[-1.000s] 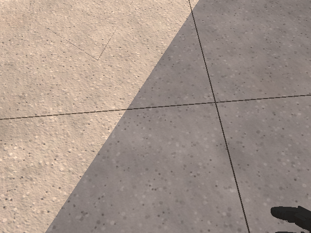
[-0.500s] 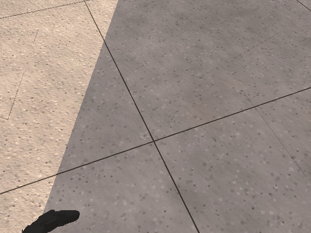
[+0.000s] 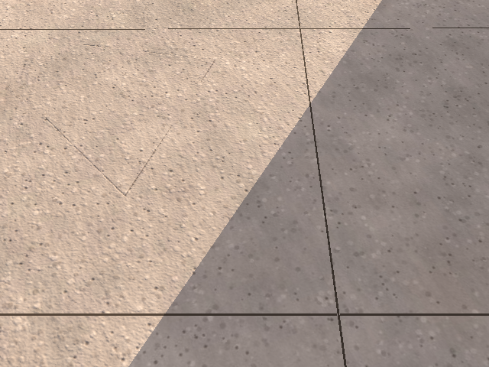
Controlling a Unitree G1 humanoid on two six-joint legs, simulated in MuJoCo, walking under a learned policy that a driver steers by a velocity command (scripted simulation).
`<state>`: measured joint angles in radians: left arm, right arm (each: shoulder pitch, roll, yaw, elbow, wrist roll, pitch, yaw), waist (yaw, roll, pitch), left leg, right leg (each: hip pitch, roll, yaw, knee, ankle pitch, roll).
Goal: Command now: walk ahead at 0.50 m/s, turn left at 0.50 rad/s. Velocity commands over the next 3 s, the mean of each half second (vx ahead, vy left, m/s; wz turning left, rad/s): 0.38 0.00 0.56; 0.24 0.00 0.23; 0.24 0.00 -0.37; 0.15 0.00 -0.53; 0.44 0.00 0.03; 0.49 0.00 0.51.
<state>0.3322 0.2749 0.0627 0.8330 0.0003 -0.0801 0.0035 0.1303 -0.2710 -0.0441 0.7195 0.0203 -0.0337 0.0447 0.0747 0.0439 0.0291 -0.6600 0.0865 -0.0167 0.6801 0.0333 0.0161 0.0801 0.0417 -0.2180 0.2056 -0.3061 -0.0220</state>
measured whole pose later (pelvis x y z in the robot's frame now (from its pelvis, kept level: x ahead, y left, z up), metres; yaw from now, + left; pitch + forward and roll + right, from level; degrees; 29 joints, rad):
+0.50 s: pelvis +0.26 +0.04 +0.00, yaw +18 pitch +2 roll +0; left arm 0.04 0.29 0.04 0.69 0.01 -0.07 -0.01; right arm 0.28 -0.31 -0.08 0.70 0.02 0.01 -0.03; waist -0.07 -0.03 0.05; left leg -0.19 -0.13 -0.17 0.47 -0.30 0.07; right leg -0.57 0.00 0.11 0.56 -0.03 0.07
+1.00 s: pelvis +0.38 +0.07 +0.01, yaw +24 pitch +2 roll -1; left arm 0.23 0.30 0.05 0.77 -0.03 -0.04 -0.01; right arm 0.34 -0.26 -0.04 0.76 -0.01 -0.04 -0.01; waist -0.02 -0.03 -0.04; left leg -0.18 -0.01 -0.01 0.44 -0.30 0.04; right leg -0.45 0.02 0.02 0.78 -0.34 -0.03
